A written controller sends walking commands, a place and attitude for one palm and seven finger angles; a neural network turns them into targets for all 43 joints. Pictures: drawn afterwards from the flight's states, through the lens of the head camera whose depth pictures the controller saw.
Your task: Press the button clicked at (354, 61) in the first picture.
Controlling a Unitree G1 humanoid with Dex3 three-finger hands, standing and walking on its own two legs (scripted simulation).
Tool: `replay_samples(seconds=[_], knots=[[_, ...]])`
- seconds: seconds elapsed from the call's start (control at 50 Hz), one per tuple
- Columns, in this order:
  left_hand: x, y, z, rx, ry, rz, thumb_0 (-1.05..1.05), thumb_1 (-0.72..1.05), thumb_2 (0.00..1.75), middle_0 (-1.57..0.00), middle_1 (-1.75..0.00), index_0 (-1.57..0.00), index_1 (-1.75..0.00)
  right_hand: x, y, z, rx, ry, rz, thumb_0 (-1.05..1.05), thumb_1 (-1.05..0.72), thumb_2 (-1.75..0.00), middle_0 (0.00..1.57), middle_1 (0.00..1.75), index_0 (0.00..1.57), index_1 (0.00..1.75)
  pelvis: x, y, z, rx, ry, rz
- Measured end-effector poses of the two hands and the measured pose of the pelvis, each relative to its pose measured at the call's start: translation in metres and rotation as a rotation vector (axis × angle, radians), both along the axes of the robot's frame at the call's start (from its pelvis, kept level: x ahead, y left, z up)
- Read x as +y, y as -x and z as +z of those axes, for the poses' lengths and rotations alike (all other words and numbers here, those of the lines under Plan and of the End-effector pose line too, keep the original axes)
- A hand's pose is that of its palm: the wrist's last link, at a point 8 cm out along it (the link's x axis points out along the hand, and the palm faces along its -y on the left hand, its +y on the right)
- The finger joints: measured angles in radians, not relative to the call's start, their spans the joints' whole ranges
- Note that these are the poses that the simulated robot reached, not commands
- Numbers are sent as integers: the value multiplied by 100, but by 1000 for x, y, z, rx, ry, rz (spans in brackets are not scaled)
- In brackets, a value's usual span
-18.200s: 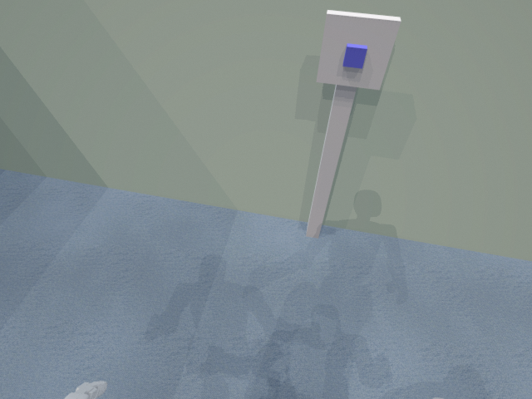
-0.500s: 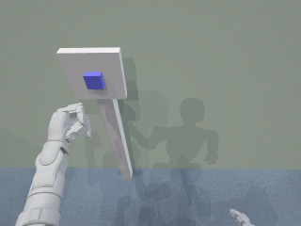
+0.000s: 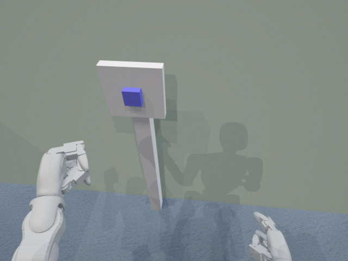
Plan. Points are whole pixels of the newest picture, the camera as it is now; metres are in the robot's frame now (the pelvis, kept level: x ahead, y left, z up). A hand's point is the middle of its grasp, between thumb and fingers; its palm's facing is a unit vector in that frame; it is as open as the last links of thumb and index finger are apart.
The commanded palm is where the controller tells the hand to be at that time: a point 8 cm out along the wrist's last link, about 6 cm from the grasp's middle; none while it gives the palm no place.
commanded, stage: draw the hand back to the body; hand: left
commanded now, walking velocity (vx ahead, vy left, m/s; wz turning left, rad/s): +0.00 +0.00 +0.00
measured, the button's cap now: (133, 96) +0.52 +0.18 +0.10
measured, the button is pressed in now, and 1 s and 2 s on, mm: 0 0 0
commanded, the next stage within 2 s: step back with the hand held close in 0.72 s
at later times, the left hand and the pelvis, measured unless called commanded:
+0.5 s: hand (40, 186) +0.19 +0.25 +0.16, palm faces +0.42 -0.82 -0.39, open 3.1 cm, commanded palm +0.14 +0.29 +0.17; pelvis +0.02 +0.01 +0.00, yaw +0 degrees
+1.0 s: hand (39, 188) +0.19 +0.25 +0.16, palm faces +0.40 -0.81 -0.43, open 3.1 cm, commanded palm +0.13 +0.28 +0.17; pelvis +0.00 +0.01 +0.00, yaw +0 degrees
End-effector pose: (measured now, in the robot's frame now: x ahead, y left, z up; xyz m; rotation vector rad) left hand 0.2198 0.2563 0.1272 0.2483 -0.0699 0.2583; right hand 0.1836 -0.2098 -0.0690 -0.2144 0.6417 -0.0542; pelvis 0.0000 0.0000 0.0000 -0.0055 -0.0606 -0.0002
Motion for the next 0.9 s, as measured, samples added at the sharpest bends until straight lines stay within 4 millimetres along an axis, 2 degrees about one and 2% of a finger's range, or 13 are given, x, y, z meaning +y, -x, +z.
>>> replay_samples(seconds=[0.18,0.3,0.54,0.7,0.9], knots=[[12,26,25,-44,-86,66,2,90,90,-130,-150,-131,-150,6,-5,-7,45,-2,20,1,-90,-90,20,30,20,30,7,-13,3,-20,0,2],[20,40,30,-38,-124,90,1,89,90,-130,-150,-131,-150,5,-10,-5,39,-5,8,1,-90,-90,20,30,20,30,7,-19,3,-22,2,-4],[32,77,50,-68,-206,167,1,89,90,-130,-150,-131,-150,5,-20,2,-10,1,22,1,-90,-90,20,30,20,30,7,-18,2,-30,6,3],[29,79,38,-45,-162,180,1,89,90,-131,-150,-131,-150,6,-13,1,-2,6,29,1,-90,-90,20,30,20,30,4,-10,2,-34,6,6],[28,79,52,-99,-207,156,1,89,90,-131,-150,-131,-150,1,2,-1,10,-1,5,1,-90,-90,20,30,20,30,2,-5,2,-28,11,3]])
